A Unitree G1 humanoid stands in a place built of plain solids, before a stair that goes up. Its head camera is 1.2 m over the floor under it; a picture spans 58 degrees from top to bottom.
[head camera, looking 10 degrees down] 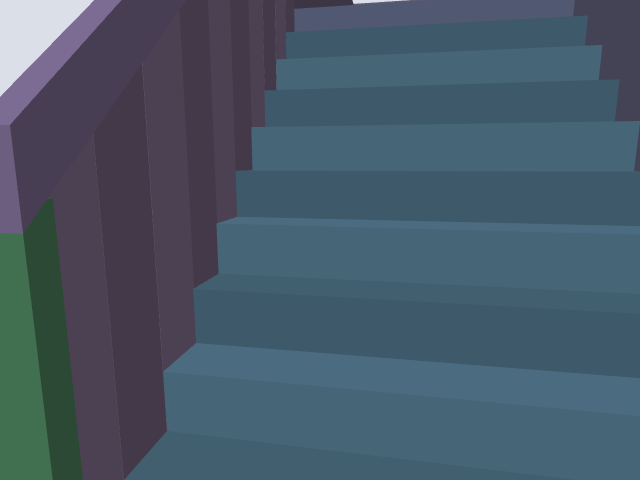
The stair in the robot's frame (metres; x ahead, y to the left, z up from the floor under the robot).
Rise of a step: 0.20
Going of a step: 0.21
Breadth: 1.60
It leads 10 degrees to the right of straight ahead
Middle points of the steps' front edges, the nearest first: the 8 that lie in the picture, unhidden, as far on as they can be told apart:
1.06 -0.32 0.59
1.27 -0.36 0.78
1.48 -0.39 0.98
1.69 -0.43 1.17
1.91 -0.47 1.37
2.12 -0.51 1.56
2.33 -0.55 1.76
2.54 -0.59 1.95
